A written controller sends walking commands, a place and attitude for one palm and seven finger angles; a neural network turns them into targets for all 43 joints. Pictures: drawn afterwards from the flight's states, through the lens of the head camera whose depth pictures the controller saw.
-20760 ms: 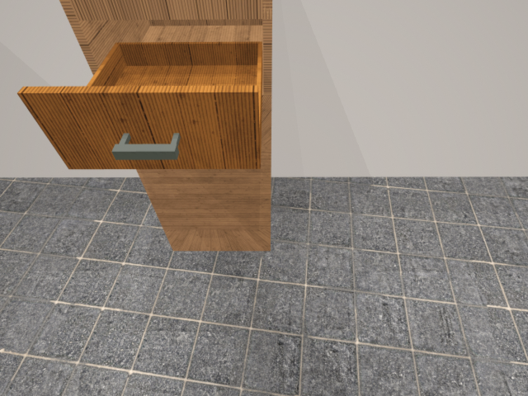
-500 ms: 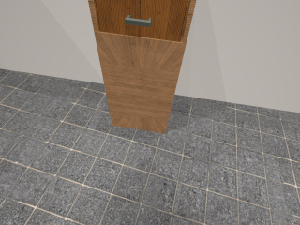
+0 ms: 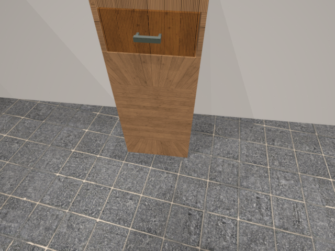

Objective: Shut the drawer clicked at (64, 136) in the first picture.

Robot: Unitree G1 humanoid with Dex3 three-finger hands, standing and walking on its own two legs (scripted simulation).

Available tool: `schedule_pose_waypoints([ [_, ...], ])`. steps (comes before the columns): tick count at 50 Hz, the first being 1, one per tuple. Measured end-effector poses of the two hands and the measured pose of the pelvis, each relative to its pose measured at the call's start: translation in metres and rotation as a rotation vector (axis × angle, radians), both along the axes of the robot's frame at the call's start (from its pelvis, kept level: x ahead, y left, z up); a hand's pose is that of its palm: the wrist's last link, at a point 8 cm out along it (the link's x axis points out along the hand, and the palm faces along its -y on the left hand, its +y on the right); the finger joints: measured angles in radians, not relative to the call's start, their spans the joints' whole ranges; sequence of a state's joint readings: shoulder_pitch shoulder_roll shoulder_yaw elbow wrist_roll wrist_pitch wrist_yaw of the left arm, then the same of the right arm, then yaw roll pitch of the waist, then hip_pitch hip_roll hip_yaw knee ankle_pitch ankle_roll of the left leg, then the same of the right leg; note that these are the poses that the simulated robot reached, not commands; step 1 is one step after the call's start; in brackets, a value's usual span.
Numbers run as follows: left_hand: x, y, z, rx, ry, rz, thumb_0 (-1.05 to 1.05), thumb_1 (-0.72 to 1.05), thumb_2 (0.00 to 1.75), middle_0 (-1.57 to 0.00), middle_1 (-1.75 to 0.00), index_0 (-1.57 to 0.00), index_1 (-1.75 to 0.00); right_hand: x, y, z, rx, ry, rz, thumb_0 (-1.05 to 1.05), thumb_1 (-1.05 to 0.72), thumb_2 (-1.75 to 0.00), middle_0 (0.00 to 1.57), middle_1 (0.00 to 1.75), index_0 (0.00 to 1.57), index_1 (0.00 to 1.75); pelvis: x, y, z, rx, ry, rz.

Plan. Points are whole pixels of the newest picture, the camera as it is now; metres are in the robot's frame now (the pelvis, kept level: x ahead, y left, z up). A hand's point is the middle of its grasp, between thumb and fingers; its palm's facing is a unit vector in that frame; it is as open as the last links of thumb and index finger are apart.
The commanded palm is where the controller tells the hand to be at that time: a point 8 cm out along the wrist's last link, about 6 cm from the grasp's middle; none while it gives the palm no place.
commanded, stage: let the arm hang, fingers relaxed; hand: left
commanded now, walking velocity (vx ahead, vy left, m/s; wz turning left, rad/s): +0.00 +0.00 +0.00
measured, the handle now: (148, 37) +0.84 +0.12 +0.11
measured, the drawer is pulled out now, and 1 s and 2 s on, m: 0.00 0.00 0.00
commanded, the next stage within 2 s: look to check the result in 0.20 s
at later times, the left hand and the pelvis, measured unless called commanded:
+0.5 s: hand out of the picture +0.01 +0.16 -0.17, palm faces +0.05 -0.98 -0.18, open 7.4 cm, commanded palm none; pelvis +0.02 -0.01 +0.00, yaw +0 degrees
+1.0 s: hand out of the picture +0.02 +0.15 -0.17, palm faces +0.04 -0.98 -0.19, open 7.3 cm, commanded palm none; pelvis +0.02 -0.02 +0.00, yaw +0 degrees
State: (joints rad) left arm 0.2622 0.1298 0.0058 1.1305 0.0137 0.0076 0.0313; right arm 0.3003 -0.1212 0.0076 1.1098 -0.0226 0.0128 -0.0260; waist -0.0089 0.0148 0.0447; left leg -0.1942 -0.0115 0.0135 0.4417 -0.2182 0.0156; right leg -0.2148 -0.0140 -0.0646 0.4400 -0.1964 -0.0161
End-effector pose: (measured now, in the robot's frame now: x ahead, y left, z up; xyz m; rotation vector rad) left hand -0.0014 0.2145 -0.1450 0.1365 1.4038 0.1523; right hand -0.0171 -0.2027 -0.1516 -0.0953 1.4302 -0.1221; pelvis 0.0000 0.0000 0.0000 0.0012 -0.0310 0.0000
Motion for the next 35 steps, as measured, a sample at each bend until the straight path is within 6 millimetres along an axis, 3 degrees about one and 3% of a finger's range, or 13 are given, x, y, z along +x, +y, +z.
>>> schedule_pose_waypoints([
  [12, 0.002, -0.004, 0.0, -0.006, 0.019, 0.017, 0.0, 0.92, 0.89, -0.2, -0.3, -0.2, -0.3, -0.001, -0.007, 0.001, -0.016, 0.035, -0.005, 0.0, -0.91, -0.9, 0.2, 0.29, 0.2, 0.3, 0.009, -0.003, 0.001, -0.002, 0.002, 0.004],
  [35, 0.01, -0.013, 0.002, -0.003, 0.023, 0.025, 0.0, 0.91, 0.89, -0.2, -0.3, -0.2, -0.3, 0.024, -0.015, 0.001, -0.016, 0.005, 0.006, 0.0, -0.91, -0.9, 0.2, 0.29, 0.2, 0.3, 0.019, -0.012, 0.002, 0.0, -0.001, 0.006],
])
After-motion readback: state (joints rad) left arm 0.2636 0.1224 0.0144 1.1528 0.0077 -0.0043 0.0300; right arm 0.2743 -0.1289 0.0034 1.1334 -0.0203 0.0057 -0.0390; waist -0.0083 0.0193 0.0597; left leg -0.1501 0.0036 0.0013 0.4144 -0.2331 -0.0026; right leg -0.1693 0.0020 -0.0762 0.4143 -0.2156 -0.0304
